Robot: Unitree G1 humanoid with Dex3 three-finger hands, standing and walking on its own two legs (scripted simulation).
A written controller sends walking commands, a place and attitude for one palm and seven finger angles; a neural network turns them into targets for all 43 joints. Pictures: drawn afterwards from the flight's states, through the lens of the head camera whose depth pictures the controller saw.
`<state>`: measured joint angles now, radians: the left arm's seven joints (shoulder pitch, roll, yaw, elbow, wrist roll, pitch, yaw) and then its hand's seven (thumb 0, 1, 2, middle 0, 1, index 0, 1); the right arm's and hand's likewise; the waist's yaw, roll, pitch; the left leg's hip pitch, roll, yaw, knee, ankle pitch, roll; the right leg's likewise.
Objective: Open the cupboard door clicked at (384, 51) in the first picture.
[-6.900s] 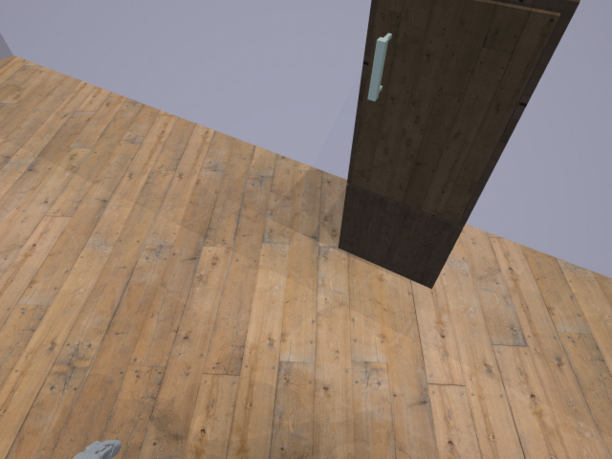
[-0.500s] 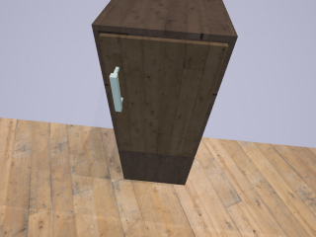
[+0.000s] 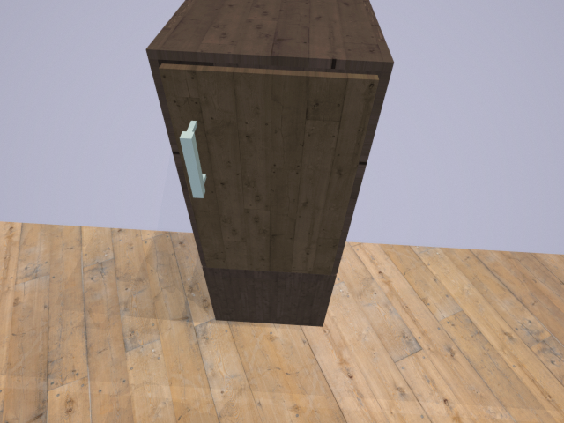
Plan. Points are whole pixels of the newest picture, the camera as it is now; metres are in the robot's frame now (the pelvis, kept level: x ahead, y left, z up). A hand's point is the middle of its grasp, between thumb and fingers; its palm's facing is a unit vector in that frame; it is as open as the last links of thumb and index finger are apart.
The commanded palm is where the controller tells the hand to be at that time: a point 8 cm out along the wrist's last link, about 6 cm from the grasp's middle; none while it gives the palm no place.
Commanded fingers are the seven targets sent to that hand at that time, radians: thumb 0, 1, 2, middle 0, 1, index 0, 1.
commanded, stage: come to a stop and stand still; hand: left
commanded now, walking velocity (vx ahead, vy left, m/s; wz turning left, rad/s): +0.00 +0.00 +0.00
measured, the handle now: (196, 160) +0.56 +0.21 +0.05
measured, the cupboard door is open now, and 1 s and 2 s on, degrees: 0 0 0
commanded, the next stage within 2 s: look again from close up in 0.14 s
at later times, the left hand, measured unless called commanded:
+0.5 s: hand out of the picture +0.03 +0.20 -0.17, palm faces +0.02 -0.98 -0.22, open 7.3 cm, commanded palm none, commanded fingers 0.00 0.90 0.90 -0.20 -0.30 -0.20 -0.30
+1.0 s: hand (148, 377) +0.20 +0.21 -0.06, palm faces +0.25 -0.95 -0.18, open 7.3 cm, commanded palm +0.15 +0.24 -0.06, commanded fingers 0.00 0.69 0.81 -0.22 -0.44 -0.22 -0.44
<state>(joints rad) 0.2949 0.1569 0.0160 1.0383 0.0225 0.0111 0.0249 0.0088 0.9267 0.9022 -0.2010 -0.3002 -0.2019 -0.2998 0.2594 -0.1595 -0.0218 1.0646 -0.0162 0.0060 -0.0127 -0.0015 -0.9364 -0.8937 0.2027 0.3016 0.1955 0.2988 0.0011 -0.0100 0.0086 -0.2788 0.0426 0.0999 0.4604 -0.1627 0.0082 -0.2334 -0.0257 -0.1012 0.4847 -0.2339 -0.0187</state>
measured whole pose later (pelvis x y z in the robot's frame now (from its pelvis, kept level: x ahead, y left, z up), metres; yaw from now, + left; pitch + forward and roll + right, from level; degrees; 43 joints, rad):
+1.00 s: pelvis +0.04 +0.02 -0.01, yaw +1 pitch +2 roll +0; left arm 0.49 0.19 0.04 0.18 -0.13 -0.04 0.11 0.04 0.92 0.88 -0.21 -0.33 -0.21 -0.33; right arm 0.32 -0.21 -0.01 0.83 0.04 -0.25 -0.06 0.01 -0.91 -0.89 0.20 0.30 0.20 0.30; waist -0.02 0.00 -0.02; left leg -0.33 0.00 0.08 0.58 -0.28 0.03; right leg -0.28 -0.07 -0.10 0.59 -0.35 0.01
